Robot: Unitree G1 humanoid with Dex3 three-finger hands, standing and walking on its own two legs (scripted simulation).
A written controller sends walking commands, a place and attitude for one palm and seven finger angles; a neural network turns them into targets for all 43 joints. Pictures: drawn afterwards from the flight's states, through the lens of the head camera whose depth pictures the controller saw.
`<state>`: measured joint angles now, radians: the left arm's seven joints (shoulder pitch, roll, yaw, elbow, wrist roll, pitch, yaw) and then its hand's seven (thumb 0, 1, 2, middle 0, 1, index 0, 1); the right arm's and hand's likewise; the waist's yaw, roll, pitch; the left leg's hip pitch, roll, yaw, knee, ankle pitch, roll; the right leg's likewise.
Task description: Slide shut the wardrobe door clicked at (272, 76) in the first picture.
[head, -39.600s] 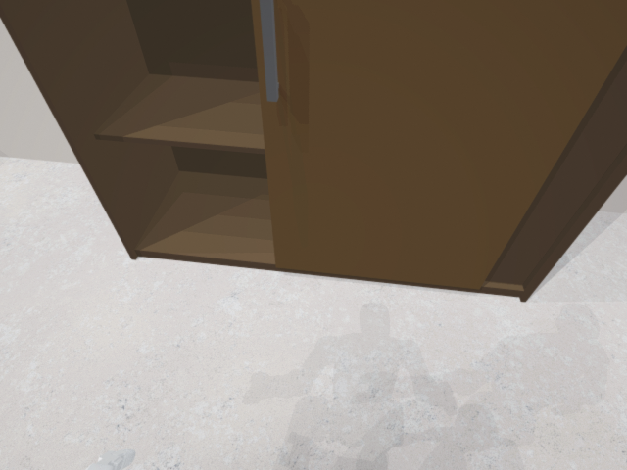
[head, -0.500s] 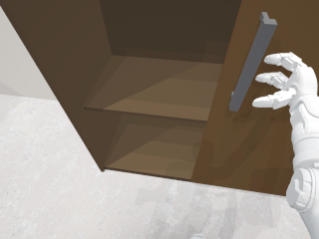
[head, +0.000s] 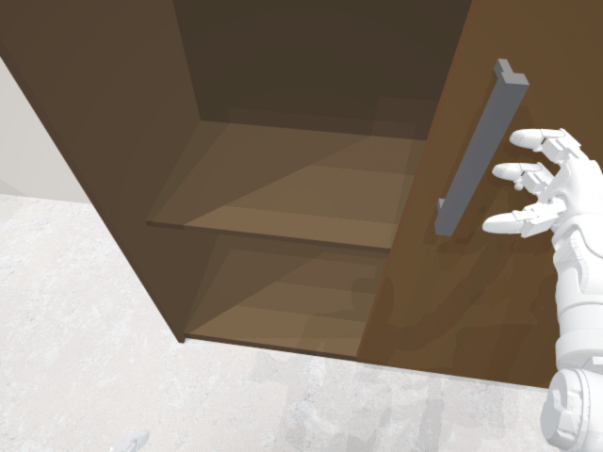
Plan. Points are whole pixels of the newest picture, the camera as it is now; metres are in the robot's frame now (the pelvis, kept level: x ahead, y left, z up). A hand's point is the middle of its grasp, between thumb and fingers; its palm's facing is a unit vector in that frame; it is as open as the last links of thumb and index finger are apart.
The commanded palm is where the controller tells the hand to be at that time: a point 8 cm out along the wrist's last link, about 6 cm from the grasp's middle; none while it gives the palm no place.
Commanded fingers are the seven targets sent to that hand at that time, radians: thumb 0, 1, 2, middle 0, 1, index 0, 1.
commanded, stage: move the hooked fingers beside the handle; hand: right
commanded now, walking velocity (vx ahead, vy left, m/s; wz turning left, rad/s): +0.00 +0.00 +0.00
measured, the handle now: (468, 158) +0.48 -0.16 +0.16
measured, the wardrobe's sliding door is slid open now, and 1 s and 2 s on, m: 0.59 0.59 0.59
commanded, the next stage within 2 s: none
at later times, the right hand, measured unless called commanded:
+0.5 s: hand (525, 191) +0.41 -0.21 +0.17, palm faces +0.04 +1.00 +0.00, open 14.0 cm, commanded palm +0.39 -0.26 +0.17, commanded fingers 0.00 0.50 -0.30 0.30 1.20 0.30 1.20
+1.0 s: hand (531, 194) +0.41 -0.22 +0.17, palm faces +0.06 +1.00 -0.03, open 14.0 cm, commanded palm +0.39 -0.27 +0.17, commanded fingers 0.00 0.50 -0.30 0.30 1.20 0.30 1.20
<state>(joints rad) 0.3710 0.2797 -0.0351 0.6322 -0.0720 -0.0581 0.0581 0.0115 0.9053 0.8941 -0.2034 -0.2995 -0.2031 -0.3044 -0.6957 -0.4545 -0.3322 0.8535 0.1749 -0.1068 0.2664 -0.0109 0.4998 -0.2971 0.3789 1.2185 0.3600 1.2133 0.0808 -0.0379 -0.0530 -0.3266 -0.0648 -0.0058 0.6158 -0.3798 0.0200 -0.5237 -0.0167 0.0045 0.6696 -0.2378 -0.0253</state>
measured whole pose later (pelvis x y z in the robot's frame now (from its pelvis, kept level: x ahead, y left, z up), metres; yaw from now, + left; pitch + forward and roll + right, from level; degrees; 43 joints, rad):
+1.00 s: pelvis +0.02 +0.02 +0.01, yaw -1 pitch +3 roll +1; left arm 0.33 0.29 -0.02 0.64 -0.08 -0.03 0.06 0.01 0.91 0.89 -0.20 -0.30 -0.20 -0.30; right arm -0.50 -0.44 -0.36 0.61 0.22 0.00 0.29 -0.01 0.50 -0.30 0.30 1.20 0.30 1.20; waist 0.06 -0.04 -0.06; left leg -0.22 -0.06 0.00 0.54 -0.37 0.04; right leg -0.41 -0.01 0.01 0.59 -0.23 -0.01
